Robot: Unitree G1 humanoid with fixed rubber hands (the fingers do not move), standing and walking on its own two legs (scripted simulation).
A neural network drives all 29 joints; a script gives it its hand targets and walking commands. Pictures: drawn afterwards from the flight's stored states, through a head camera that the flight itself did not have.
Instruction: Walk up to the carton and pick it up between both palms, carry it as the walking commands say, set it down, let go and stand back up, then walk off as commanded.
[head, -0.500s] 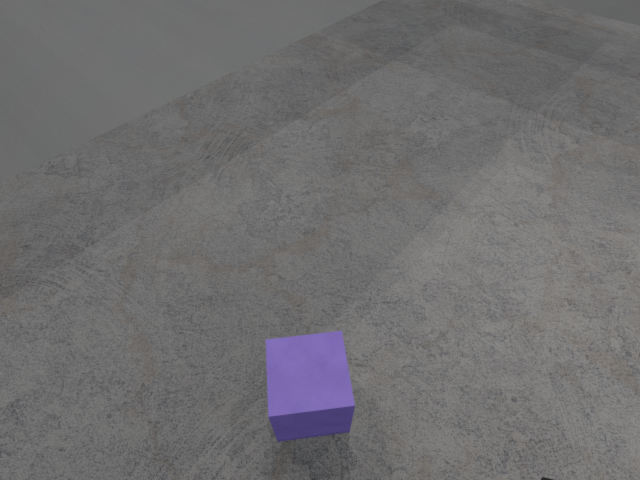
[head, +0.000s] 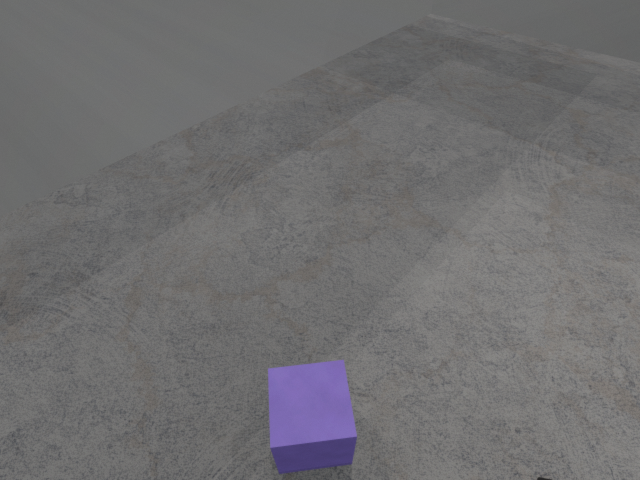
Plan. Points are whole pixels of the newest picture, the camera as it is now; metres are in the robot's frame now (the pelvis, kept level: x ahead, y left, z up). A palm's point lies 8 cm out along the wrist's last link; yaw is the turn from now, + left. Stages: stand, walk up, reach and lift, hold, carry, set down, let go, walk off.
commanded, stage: walk up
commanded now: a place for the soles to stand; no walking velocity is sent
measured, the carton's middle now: (311, 417) +0.43 +0.03 -0.66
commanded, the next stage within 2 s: reach and lift in 0.52 s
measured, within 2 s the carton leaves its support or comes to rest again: neither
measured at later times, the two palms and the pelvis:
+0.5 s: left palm out of the picture +0.10 +0.30 -0.11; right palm out of the picture +0.08 -0.30 -0.12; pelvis +0.01 +0.00 +0.00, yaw +1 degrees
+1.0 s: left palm out of the picture +0.16 +0.28 -0.14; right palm (507, 456) +0.19 -0.26 -0.15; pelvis -0.03 -0.01 -0.05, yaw +3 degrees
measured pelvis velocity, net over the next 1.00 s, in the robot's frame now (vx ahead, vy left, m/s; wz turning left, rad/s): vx -0.03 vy -0.01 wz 0.05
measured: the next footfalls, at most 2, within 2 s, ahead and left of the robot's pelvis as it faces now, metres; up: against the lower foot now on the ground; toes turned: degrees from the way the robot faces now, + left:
none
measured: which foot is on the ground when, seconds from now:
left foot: down 0.00-1.00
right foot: down 0.00-1.00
